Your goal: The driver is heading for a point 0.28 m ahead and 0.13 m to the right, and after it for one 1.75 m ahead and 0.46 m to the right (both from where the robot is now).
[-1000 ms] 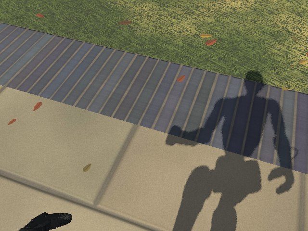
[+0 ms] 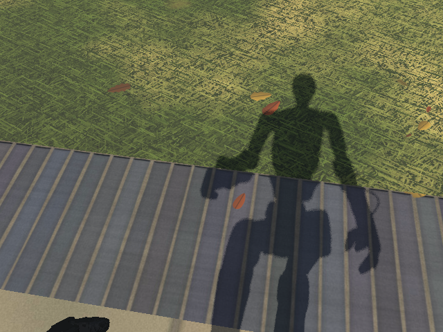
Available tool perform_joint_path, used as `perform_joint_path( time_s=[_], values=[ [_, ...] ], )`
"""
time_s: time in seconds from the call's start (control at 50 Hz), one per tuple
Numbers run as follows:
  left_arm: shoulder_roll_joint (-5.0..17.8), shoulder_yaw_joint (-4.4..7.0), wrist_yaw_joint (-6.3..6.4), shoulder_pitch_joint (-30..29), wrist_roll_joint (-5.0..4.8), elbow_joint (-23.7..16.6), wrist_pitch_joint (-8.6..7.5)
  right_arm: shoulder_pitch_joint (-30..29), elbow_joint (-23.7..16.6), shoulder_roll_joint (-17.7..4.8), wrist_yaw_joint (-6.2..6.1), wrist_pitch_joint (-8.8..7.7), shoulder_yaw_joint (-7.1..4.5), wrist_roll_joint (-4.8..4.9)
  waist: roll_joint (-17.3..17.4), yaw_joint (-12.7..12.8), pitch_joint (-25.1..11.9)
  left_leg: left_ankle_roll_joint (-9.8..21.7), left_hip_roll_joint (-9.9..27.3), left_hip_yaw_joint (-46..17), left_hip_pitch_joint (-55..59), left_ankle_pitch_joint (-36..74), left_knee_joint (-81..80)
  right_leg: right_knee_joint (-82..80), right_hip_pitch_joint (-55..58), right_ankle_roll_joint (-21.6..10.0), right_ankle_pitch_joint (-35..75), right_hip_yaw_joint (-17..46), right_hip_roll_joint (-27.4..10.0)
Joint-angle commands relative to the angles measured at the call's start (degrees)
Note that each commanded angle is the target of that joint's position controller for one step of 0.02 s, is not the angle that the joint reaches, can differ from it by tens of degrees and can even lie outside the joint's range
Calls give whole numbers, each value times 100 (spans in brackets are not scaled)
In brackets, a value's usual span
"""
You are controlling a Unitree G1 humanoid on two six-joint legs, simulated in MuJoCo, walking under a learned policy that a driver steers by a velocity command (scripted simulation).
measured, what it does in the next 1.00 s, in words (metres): walks ahead, turning right: left foot, then right foot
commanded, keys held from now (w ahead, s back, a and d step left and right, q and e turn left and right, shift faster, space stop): w+e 0.78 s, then w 0.22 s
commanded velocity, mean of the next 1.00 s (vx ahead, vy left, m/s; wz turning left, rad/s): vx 0.50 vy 0.00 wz -0.53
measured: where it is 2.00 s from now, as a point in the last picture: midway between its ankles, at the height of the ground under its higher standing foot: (317, 203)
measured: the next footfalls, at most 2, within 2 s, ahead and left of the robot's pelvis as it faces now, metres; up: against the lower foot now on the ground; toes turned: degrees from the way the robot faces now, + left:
left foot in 0.46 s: +0.46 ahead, +0.10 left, +0.00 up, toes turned -19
right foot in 1.00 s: +0.62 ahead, -0.28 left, +0.00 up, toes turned -35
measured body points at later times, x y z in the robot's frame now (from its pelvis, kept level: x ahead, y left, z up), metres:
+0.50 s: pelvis +0.29 +0.02 +0.01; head +0.32 +0.01 +0.46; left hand +0.42 +0.27 -0.11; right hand +0.42 -0.27 -0.07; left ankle +0.42 +0.11 -0.72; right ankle +0.13 -0.08 -0.69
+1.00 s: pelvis +0.54 -0.10 +0.00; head +0.55 -0.11 +0.45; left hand +0.86 -0.05 -0.07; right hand +0.34 -0.25 -0.14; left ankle +0.42 +0.11 -0.71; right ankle +0.59 -0.26 -0.72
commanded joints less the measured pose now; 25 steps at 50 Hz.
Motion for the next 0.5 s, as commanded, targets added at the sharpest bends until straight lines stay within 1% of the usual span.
perform_joint_path(
  time_s=[0.02,0.04,0.06,0.08,0.1,0.12,0.14,0.16,0.18,0.2,0.22,0.26,0.28,0.3,0.34,0.38,0.4,0.42,0.44,0.46,0.48,0.5],
  values=[
    [1924,687,198,2046,-40,35,30,284,-731,-380,2,-160,10,-180,-1056,811,-1697,-5,156,-358,-3682,1831,4696,-346,4927,-1483,-446,2986,-1326],
    [1670,584,208,2110,-29,-107,-24,33,-783,-467,109,-417,58,-111,-794,926,-2502,-11,-489,-1694,-4689,-659,5621,-1325,5591,-2011,-985,5193,-2000],
    [1317,468,206,1972,35,-79,-69,-671,-979,-841,193,-564,-61,140,-453,1105,-1814,126,-112,-2059,-5227,-225,5670,-1541,5160,-1627,-888,4356,-1799],
    [1168,428,215,1645,27,-100,-101,-882,-1080,-788,201,-641,-26,172,-137,892,-1142,209,133,-1982,-5200,287,5191,-1591,4276,-1399,-549,3577,-1556],
    [1005,377,223,1247,16,-169,-104,-889,-1020,-753,159,-649,-42,44,172,615,-688,169,335,-1923,-4906,571,4624,-1669,3397,-1219,14,2985,-1300],
    [848,321,246,982,72,-268,-111,-786,-983,-807,134,-592,-91,-48,49,396,-497,104,475,-1928,-4472,793,4274,-1796,2751,-1152,534,2614,-1126],
    [808,308,261,854,107,-344,-110,-691,-978,-783,136,-513,-103,-88,-57,259,-440,19,504,-1920,-4164,905,4103,-1932,2340,-1156,763,2479,-1001],
    [841,321,282,810,92,-358,-122,-603,-976,-702,133,-449,-95,-117,-86,188,-421,-91,494,-1846,-4028,983,3894,-2005,2061,-1188,1034,2324,-936],
    [908,340,311,837,82,-342,-133,-610,-986,-622,122,-396,-76,-136,-97,163,-390,-195,473,-1776,-3945,1117,3643,-2044,1805,-1193,1243,2134,-873],
    [991,364,348,893,72,-317,-136,-754,-1046,-553,109,-363,-51,-145,-111,184,-318,-288,430,-1719,-3936,1352,3291,-2072,1611,-1166,1340,1962,-790],
    [1066,389,387,968,60,-285,-128,-990,-1119,-483,101,-350,-18,-147,-143,256,-245,-356,377,-1685,-3924,1709,2842,-2078,1475,-1090,1289,1822,-694],
    [1113,410,440,1126,19,-218,-90,-1480,-1232,-345,121,-368,47,-137,-244,457,-192,-391,199,-1660,-3640,2579,1821,-1995,1290,-853,847,1602,-447],
    [1126,415,459,1226,8,-186,-67,-1706,-1280,-312,145,-387,69,-114,-301,566,-189,-394,88,-1643,-3463,2941,1397,-1952,1243,-767,581,1602,-400],
    [1151,424,469,1346,2,-144,-48,-1885,-1327,-337,170,-405,68,-74,-337,656,-205,-399,-10,-1642,-3320,3184,1124,-1928,1257,-713,357,1698,-426],
    [1153,432,476,1521,-36,-63,-19,-2068,-1403,-469,214,-443,29,-2,-403,708,-207,-350,-74,-1790,-3201,3228,776,-1743,1480,-649,-8,2014,-571],
    [1088,424,496,1569,-45,-34,1,-2025,-1415,-657,250,-486,-43,19,-482,623,-230,-228,-59,-1963,-3094,2946,518,-1404,1831,-553,-276,2411,-736],
    [1086,431,503,1534,-28,-40,10,-1917,-1399,-734,259,-512,-81,25,-559,536,-231,-137,-48,-1979,-2976,2687,484,-1223,1938,-502,-283,2579,-805],
    [1049,428,504,1484,-19,-51,33,-1664,-1337,-777,259,-541,-121,22,-624,382,-281,-22,-71,-1908,-2662,2505,380,-978,1973,-430,-212,2666,-782],
    [706,123,11,1370,981,188,-227,-821,-1040,-467,193,-431,148,-434,-293,-205,-179,208,98,-1743,-1771,3039,848,-623,1452,-222,664,2666,-733],
    [340,115,-205,1361,831,99,-447,244,-802,-799,149,-424,-4,-394,290,-624,-851,632,326,-1942,-118,2589,888,692,757,89,810,2311,29],
    [-413,-97,-268,2745,770,154,-620,803,-845,-1322,184,-429,-17,-339,2172,-123,-2600,2463,1922,-4562,2573,2932,383,2631,-940,572,-2518,1572,1290],
    [241,24,-353,2022,579,145,-646,987,-801,-946,193,-419,99,-417,1488,-552,-1757,2223,2056,-5871,2286,682,-526,3921,-2518,545,-2768,1452,893]
  ],
)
